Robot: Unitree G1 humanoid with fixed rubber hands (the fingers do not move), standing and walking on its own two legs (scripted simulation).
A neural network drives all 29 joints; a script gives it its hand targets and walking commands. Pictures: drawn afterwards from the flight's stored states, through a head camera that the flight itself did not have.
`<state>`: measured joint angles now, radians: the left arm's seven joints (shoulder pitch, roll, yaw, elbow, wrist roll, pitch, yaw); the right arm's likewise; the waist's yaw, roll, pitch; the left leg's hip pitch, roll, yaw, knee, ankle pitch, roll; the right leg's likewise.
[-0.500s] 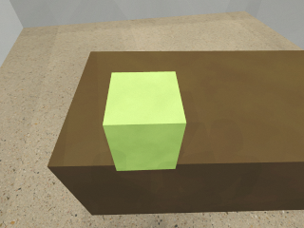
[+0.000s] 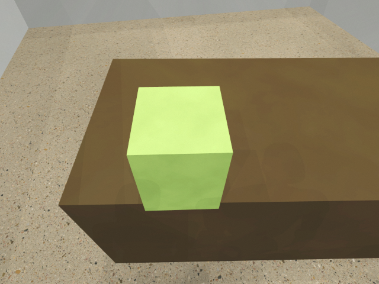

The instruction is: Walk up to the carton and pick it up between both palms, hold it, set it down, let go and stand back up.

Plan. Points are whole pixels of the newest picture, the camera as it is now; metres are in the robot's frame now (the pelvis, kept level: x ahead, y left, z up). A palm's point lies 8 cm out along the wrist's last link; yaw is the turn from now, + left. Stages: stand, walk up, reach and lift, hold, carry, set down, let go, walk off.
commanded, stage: stand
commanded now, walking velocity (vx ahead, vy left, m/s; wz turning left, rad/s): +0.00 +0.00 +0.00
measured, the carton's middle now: (180, 151) +0.42 +0.02 +0.01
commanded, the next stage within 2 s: none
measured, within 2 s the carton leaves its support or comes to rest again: neither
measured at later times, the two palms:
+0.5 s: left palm out of the picture +0.00 +0.22 -0.14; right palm out of the picture +0.00 -0.23 -0.14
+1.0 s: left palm out of the picture +0.00 +0.22 -0.14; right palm out of the picture -0.01 -0.23 -0.14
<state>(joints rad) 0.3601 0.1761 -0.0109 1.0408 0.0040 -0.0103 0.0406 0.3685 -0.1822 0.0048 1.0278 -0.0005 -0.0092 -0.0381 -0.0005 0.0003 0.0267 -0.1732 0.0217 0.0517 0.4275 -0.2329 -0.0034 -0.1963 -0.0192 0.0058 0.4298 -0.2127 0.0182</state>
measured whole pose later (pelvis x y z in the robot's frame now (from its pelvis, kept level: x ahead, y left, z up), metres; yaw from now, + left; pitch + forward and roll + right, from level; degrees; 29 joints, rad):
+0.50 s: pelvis +0.01 +0.00 +0.00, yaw +0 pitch -1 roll +0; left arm 0.33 0.17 -0.01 1.05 0.00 -0.02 0.04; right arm 0.35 -0.17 0.01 1.04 0.00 -0.01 -0.04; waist 0.00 0.00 0.03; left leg -0.15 0.03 0.05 0.42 -0.25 -0.01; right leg -0.17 -0.01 0.01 0.42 -0.22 0.02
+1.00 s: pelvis +0.01 +0.00 +0.00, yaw +0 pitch -2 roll +0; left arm 0.33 0.17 -0.02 1.07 0.00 -0.01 0.05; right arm 0.35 -0.17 0.02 1.07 0.00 -0.01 -0.04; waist 0.00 0.00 0.03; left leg -0.14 0.02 0.05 0.41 -0.23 -0.01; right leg -0.16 -0.02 0.00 0.40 -0.21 0.02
